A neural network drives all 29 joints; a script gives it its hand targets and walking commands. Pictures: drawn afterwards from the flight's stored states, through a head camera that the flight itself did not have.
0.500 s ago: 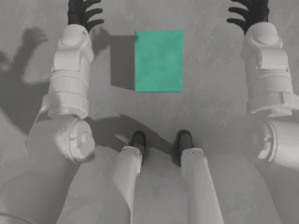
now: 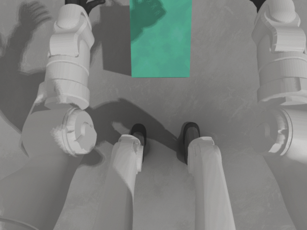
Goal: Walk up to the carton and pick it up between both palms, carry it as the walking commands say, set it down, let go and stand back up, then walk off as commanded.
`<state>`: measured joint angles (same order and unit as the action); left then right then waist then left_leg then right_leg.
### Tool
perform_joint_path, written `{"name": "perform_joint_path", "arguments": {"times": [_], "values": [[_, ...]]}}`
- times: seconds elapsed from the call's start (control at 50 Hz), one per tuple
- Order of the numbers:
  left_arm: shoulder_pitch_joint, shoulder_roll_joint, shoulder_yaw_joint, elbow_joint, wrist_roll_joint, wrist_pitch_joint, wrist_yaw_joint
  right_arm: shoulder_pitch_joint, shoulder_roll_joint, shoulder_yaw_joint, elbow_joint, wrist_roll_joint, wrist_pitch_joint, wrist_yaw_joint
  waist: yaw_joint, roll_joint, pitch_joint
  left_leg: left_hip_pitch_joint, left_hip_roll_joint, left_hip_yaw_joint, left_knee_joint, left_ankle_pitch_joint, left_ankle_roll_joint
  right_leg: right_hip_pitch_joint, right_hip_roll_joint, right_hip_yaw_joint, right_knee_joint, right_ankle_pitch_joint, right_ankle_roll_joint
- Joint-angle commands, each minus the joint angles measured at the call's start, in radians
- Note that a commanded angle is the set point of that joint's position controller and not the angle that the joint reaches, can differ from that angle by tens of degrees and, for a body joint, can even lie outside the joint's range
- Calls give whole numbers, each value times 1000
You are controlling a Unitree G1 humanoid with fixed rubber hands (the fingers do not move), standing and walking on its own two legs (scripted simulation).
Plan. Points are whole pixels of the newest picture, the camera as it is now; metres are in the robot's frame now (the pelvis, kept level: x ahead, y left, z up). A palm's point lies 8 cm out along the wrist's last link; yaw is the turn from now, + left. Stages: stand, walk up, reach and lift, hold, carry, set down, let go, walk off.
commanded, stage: reach and lift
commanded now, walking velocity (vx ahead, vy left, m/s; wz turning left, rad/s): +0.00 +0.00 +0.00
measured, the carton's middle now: (161, 43) +0.55 +0.02 -0.50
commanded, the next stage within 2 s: none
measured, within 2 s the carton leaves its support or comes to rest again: neither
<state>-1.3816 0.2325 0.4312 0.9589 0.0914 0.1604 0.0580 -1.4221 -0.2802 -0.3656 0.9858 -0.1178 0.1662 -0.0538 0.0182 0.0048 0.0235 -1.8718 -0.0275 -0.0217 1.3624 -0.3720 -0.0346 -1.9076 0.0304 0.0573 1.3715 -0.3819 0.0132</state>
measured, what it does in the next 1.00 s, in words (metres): lowers itself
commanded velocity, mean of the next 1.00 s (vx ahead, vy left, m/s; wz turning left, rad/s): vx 0.00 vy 0.00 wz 0.00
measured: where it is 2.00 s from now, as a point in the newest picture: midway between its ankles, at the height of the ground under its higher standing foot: (164, 153)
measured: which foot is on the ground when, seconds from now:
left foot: down 0.00-1.00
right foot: down 0.00-1.00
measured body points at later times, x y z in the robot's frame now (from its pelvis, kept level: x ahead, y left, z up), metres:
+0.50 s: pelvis -0.04 +0.00 -0.14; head +0.36 -0.01 +0.06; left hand +0.56 +0.18 -0.31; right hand +0.56 -0.19 -0.32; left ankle +0.07 +0.13 -0.55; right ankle +0.08 -0.12 -0.55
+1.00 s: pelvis -0.03 +0.00 -0.22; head +0.37 +0.00 -0.01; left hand +0.54 +0.18 -0.43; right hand +0.55 -0.18 -0.43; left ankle +0.07 +0.13 -0.55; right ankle +0.08 -0.12 -0.55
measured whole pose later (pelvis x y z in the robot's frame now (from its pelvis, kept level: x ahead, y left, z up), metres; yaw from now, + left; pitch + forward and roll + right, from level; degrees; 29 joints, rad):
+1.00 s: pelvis -0.03 +0.00 -0.22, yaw +1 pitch +35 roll +1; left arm -1.65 0.38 0.13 1.27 -0.17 0.08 0.09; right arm -1.67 -0.43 -0.08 1.31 0.19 0.08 -0.06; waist 0.01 0.01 0.52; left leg -2.22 -0.03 -0.02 2.25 -0.61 -0.04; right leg -2.24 0.00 0.01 2.24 -0.61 0.01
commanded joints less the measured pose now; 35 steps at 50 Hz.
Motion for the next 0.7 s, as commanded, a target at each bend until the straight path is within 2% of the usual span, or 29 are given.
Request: {"name": "perform_joint_path", "arguments": {"times": [0.0, 0.04, 0.06, 0.08, 0.1, 0.12, 0.18, 0.22, 0.24, 0.26, 0.28, 0.3, 0.32, 0.34, 0.36, 0.38, 0.4, 0.42, 0.44, 0.46, 0.48, 0.5, 0.52, 0.58, 0.6, 0.62, 0.64, 0.66, 0.68], "values": [[-251, 213, -1, -74, -17, -32, 23, -267, -147, 46, -77, 29, -29, -34, 14, -107, -1136, 425, -69, 124, 116, 294, -11, 590, 39, -100, 78, 319, 57], [-267, 162, -48, -101, -22, -15, 25, -262, -119, 49, -119, 74, -15, -25, 28, 13, -1185, 545, -70, 123, 127, 294, -28, 552, 57, -131, 109, 292, 51], [-284, 166, -67, -181, -57, -25, 33, -320, -128, 73, -190, 84, -24, -25, 4, -67, -1219, 479, -68, 106, 151, 365, -19, 583, 60, -125, 154, 393, 53], [-317, 186, -69, -201, -52, -31, 37, -339, -142, 89, -186, 104, -25, -34, 52, 37, -1246, 524, -70, 121, 181, 359, -31, 578, 58, -102, 176, 366, 36], [-302, 189, -89, -135, -80, -21, 42, -331, -130, 116, -143, 111, -21, -38, 22, -85, -1293, 513, -65, 111, 213, 363, -12, 631, 56, -125, 207, 400, 50], [-245, 198, -91, 8, -68, -8, 42, -296, -168, 73, -23, 105, -15, -32, 22, -40, -1154, 432, -52, 111, 212, 252, -22, 494, 50, -139, 223, 265, 51], [-412, 163, -151, -330, -134, -29, 62, -355, -182, 93, -204, 130, -32, -53, -16, 12, -1375, 558, -73, 117, 294, 390, -39, 608, 52, -119, 277, 399, 32], [-399, 221, -170, -154, -173, -11, 68, -387, -238, 132, -137, 182, -31, -58, -14, -8, -1397, 590, -55, 107, 341, 294, -18, 577, 47, -137, 321, 309, 27], [-382, 218, -193, -31, -184, 12, 59, -421, -206, 174, -48, 179, -9, -53, -3, -97, -1224, 412, -42, 102, 332, 178, -4, 533, 38, -130, 326, 217, 36], [-441, 301, -167, -153, -178, 12, 70, -462, -250, 136, -157, 204, -3, -63, 16, -28, -1401, 553, -48, 112, 346, 219, -10, 637, 38, -122, 345, 245, 33], [-478, 294, -183, -170, -215, 7, 81, -518, -291, 144, -207, 199, -13, -83, -5, -87, -1463, 536, -46, 109, 387, 244, -8, 713, 41, -117, 380, 299, 31], [-464, 301, -205, -115, -209, 3, 86, -489, -261, 147, -132, 230, -16, -81, 3, -30, -1399, 510, -42, 99, 381, 225, -12, 668, 44, -132, 415, 296, 27], [-568, 315, -210, -302, -250, -3, 93, -607, -280, 213, -288, 267, -13, -82, 31, -47, -1624, 610, -50, 114, 407, 266, -6, 810, 42, -121, 430, 344, 19], [-609, 348, -233, -221, -274, 5, 100, -609, -304, 244, -173, 288, 1, -91, 37, -49, -1636, 591, -42, 115, 447, 260, -14, 853, 29, -105, 466, 362, 16], [-617, 411, -199, -176, -248, 16, 105, -647, -288, 267, -210, 326, 24, -100, 97, -75, -1628, 602, -30, 117, 453, 213, 10, 865, 30, -105, 470, 297, 20], [-609, 390, -237, -190, -262, 12, 111, -632, -321, 263, -190, 330, 16, -100, 59, -27, -1547, 618, -35, 109, 472, 277, 6, 748, 37, -118, 491, 329, 18], [-572, 336, -256, -155, -280, -4, 98, -534, -232, 303, -57, 344, 15, -82, 60, -56, -1418, 515, -36, 111, 480, 276, 10, 738, 37, -109, 497, 355, 18], [-603, 295, -262, -163, -316, -1, 87, -596, -292, 297, -139, 323, 0, -85, 22, -68, -1417, 484, -35, 112, 511, 269, 11, 749, 35, -93, 497, 348, 10], [-556, 298, -271, -61, -282, -2, 85, -545, -271, 244, -7, 313, 1, -77, 13, -12, -1250, 432, -26, 98, 493, 206, -2, 618, 34, -106, 521, 282, 13], [-518, 268, -263, 104, -282, -4, 63, -558, -264, 256, 86, 304, -4, -68, 23, -48, -1068, 307, -18, 112, 510, 116, 0, 579, 10, -93, 508, 205, 16], [-560, 283, -251, 23, -278, -2, 60, -596, -266, 280, -3, 315, -3, -63, 37, -62, -1146, 362, -25, 100, 517, 134, -1, 589, 13, -96, 524, 198, 19], [-540, 278, -257, 157, -280, -5, 49, -563, -251, 286, 104, 304, -8, -55, 14, -68, -957, 259, -12, 97, 531, 43, -1, 483, 7, -89, 518, 107, 23], [-564, 238, -275, 72, -277, -20, 43, -623, -283, 248, -3, 298, -27, -48, 12, -38, -1002, 300, -22, 93, 518, 70, -4, 495, 12, -94, 528, 124, 19], [-585, 301, -210, 195, -213, -33, 41, -548, -291, 210, 210, 256, -24, -33, 9, -14, -773, 175, -9, 91, 558, -5, -14, 349, 5, -73, 548, 52, 22], [-598, 313, -196, 190, -215, -41, 38, -563, -263, 254, 202, 263, -30, -28, 26, -70, -799, 153, -7, 91, 572, -2, -12, 404, -1, -74, 564, 71, 30], [-626, 305, -211, 108, -236, -52, 34, -555, -263, 233, 172, 232, -34, -27, -14, -65, -827, 145, -18, 84, 585, 55, -17, 413, -1, -75, 586, 134, 26], [-610, 312, -221, 121, -221, -76, 38, -551, -215, 248, 171, 264, -53, -24, 22, -40, -838, 151, -19, 85, 598, 82, -11, 409, 8, -67, 602, 167, 24], [-664, 315, -241, 61, -226, -83, 45, -614, -260, 247, 123, 282, -64, -30, 16, -4, -967, 257, -9, 85, 623, 122, -15, 448, 4, -65, 614, 183, 19], [-609, 250, -282, 256, -240, -61, 27, -596, -258, 245, 215, 284, -60, -22, -20, 30, -743, 199, -6, 53, 619, 56, -8, 274, -2, -86, 625, 92, 22]]}}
